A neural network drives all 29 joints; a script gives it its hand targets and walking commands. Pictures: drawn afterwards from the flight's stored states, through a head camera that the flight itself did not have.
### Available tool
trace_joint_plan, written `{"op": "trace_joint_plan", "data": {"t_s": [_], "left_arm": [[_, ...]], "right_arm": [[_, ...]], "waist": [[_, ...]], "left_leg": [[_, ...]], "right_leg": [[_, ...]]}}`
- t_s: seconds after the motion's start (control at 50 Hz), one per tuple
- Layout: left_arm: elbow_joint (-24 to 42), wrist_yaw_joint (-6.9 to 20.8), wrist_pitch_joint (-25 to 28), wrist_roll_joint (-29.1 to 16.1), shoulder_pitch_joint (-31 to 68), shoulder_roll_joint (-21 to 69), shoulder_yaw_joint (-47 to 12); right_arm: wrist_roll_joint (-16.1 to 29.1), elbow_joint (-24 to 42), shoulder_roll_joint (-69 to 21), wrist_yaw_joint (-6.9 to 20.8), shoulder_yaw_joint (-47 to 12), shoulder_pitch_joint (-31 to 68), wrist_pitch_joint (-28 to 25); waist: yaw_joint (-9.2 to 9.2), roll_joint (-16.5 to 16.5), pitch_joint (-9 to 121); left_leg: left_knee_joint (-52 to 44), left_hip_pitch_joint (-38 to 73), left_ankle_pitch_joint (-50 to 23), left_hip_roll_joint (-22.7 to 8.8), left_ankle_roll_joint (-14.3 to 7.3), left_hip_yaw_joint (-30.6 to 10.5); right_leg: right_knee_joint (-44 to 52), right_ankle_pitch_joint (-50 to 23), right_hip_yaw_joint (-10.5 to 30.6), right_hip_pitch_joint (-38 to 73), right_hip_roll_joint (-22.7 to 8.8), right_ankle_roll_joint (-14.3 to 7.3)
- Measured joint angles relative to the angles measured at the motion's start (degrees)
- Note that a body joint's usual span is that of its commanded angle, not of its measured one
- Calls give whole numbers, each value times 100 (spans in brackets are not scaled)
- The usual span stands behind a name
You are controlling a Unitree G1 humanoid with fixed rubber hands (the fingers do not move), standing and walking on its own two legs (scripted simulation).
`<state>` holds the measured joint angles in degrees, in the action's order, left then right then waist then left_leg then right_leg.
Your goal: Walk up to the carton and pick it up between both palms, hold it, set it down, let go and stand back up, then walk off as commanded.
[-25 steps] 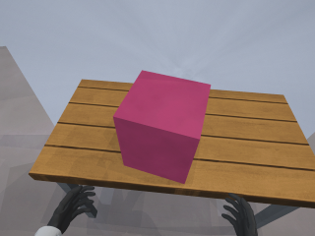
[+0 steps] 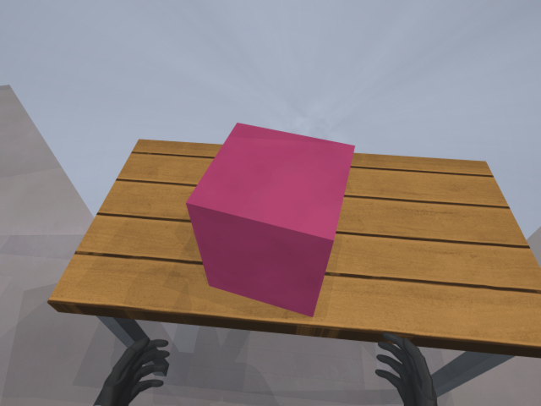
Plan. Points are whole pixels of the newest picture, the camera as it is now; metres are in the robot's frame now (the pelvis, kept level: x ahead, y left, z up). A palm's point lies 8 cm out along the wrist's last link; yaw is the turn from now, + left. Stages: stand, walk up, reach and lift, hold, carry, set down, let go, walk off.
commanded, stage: set down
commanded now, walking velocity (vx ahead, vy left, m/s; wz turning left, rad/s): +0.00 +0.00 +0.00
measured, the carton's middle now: (275, 221) +0.45 +0.00 +0.00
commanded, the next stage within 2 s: let go in 0.66 s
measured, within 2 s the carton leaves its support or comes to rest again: neither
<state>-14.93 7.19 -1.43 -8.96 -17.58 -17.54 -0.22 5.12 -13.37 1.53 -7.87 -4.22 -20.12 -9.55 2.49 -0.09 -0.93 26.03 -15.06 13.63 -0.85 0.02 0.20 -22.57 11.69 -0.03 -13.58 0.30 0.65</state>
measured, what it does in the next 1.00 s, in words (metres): stands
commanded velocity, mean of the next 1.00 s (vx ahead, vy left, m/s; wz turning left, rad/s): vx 0.00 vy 0.00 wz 0.00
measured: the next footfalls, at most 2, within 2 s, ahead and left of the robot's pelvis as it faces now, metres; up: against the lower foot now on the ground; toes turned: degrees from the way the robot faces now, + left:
none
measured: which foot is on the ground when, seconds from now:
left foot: down 0.00-1.00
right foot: down 0.00-1.00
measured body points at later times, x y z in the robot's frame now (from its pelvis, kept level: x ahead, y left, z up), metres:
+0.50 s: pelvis +0.00 +0.00 +0.00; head +0.04 +0.00 +0.45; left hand +0.19 +0.22 -0.07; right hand +0.18 -0.20 -0.06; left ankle +0.00 +0.11 -0.74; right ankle +0.00 -0.13 -0.74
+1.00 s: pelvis +0.00 +0.00 +0.00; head +0.04 +0.00 +0.45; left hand +0.18 +0.21 -0.09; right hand +0.18 -0.21 -0.08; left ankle +0.00 +0.11 -0.74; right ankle +0.00 -0.13 -0.74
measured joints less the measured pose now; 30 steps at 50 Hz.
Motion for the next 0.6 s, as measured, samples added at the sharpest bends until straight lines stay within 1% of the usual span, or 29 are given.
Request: {"op": "trace_joint_plan", "data": {"t_s": [0.24,0.6], "left_arm": [[-364,-199,-122,182,140,174,0],[-715,-441,-356,435,306,420,0]], "right_arm": [[0,-714,135,205,74,264,-43],[0,-1538,408,577,225,675,-128]], "waist": [[0,4,-4],[0,7,-5]], "left_leg": [[-50,23,-24,0,15,0],[-101,47,-37,0,34,0]], "right_leg": [[0,2,0,0,0,-18],[0,16,0,0,0,-34]]}}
